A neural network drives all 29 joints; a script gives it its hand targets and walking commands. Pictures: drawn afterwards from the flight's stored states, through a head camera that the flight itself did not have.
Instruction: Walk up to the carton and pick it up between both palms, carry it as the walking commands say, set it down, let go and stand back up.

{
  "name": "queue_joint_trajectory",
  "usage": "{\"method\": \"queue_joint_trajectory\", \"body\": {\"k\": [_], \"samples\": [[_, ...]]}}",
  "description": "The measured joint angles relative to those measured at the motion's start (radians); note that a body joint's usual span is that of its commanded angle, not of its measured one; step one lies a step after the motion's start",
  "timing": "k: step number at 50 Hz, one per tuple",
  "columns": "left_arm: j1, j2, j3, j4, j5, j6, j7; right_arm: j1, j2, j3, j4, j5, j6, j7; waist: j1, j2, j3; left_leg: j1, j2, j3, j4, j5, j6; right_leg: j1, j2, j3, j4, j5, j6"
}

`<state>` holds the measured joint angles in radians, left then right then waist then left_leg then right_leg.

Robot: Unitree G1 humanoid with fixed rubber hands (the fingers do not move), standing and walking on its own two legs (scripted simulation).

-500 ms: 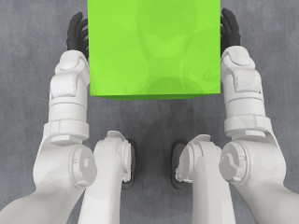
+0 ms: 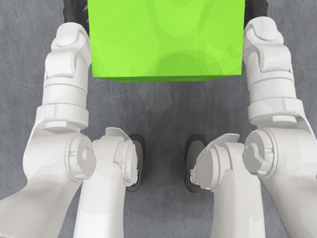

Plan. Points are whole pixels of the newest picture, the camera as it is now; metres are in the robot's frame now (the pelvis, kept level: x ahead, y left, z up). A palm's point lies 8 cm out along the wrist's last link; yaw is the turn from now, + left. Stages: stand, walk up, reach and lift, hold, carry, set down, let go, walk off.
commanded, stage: set down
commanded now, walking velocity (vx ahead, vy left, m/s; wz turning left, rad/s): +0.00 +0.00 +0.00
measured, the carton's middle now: (163, 28) +0.54 +0.02 -0.22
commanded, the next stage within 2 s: none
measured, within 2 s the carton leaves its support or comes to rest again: rests again in 0.52 s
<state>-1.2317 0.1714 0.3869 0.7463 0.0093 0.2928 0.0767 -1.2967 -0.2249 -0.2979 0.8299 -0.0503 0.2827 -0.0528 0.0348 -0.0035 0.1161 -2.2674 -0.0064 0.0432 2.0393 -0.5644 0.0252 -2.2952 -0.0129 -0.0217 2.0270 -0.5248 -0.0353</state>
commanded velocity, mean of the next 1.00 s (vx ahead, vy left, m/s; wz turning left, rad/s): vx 0.00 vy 0.00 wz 0.00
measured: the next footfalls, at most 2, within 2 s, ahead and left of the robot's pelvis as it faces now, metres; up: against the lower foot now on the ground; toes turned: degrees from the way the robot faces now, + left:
none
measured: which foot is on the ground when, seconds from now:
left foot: down 0.00-1.00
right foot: down 0.00-1.00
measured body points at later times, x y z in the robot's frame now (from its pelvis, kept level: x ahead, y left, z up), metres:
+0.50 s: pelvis +0.00 +0.00 -0.03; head +0.35 +0.00 +0.25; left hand +0.54 +0.18 -0.18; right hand +0.56 -0.15 -0.18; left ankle +0.10 +0.11 -0.37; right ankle +0.11 -0.11 -0.37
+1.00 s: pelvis -0.01 +0.00 -0.04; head +0.34 +0.00 +0.23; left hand +0.53 +0.19 -0.19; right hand +0.56 -0.15 -0.19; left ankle +0.10 +0.11 -0.37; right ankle +0.11 -0.11 -0.37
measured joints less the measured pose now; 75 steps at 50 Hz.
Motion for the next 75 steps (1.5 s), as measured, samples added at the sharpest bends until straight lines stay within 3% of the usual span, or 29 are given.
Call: {"method": "queue_joint_trajectory", "body": {"k": [11, 25, 35, 57, 75], "samples": [[-0.024, 0.035, -0.074, 0.029, -0.084, -0.026, 0.041, -0.021, -0.039, 0.075, 0.028, 0.084, -0.025, -0.035, -0.001, 0.008, 0.068, -0.015, -0.008, -0.004, 0.083, -0.020, -0.003, -0.013, 0.014, 0.007, 0.084, -0.024, 0.010], [-0.076, 0.047, -0.064, 0.122, -0.056, -0.041, 0.029, -0.065, -0.050, 0.067, 0.117, 0.069, -0.042, -0.030, -0.003, 0.006, 0.097, -0.011, -0.017, -0.005, 0.108, -0.012, -0.008, -0.007, 0.010, 0.008, 0.113, -0.020, 0.007], [-0.089, 0.064, -0.088, 0.139, -0.084, -0.050, 0.033, -0.086, -0.059, 0.085, 0.133, 0.088, -0.046, -0.036, -0.006, 0.005, 0.138, -0.014, -0.019, -0.006, 0.134, -0.002, -0.008, -0.007, 0.007, 0.006, 0.138, -0.012, 0.007], [-0.145, 0.071, -0.041, 0.184, -0.034, -0.058, -0.012, -0.137, -0.073, 0.022, 0.166, 0.029, -0.048, 0.035, -0.009, 0.009, 0.185, -0.015, -0.028, -0.005, 0.145, 0.019, -0.008, -0.004, 0.002, 0.008, 0.152, 0.002, 0.009], [-0.145, 0.072, 0.009, 0.179, 0.008, -0.064, -0.057, -0.143, -0.060, -0.015, 0.155, -0.016, -0.050, 0.066, -0.010, 0.012, 0.188, -0.013, -0.030, -0.011, 0.150, 0.011, -0.018, -0.005, 0.004, 0.003, 0.158, -0.005, 0.002]]}}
